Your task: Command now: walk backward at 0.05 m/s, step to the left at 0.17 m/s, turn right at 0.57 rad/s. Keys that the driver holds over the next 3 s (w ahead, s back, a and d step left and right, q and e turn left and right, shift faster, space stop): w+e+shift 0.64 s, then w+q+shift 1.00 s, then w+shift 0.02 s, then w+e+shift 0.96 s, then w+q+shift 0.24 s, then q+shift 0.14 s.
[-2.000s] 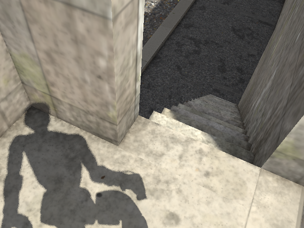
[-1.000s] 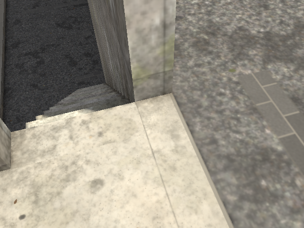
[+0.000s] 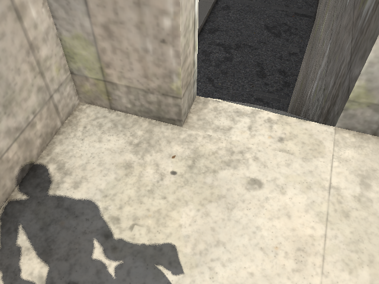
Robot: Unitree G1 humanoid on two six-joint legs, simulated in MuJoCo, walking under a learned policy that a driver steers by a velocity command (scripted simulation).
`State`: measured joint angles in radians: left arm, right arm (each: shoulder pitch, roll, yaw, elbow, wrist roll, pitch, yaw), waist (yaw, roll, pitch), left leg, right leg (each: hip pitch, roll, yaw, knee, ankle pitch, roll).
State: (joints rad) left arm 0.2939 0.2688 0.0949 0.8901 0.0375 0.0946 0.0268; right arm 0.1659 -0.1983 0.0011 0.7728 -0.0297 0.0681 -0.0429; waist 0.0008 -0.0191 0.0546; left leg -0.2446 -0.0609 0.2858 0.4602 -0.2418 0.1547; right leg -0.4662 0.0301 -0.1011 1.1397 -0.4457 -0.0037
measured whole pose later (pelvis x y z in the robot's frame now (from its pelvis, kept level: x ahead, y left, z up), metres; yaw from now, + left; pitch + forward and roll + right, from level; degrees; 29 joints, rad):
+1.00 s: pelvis -0.18 +0.02 +0.01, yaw -30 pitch +1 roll +1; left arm 0.14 0.20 0.00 0.75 0.03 0.08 -0.01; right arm 0.34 -0.30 -0.11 0.89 -0.04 0.08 -0.03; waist -0.05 0.07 0.07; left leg -0.56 -0.02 0.05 1.23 -0.45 -0.01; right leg -0.28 -0.04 -0.14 0.51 -0.24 -0.05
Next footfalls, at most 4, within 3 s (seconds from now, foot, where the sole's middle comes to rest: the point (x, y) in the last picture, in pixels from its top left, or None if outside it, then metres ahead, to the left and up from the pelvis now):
0.16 right None -0.04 -0.05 -0.77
0.38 left None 0.06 0.20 -0.77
0.82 right None -0.18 -0.10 -0.77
1.66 left None -0.38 0.25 -0.77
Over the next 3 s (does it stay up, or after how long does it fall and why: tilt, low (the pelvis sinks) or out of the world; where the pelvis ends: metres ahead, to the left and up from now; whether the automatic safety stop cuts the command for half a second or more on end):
stays up -0.49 -0.16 0.02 its command is cut before an obstacle from the start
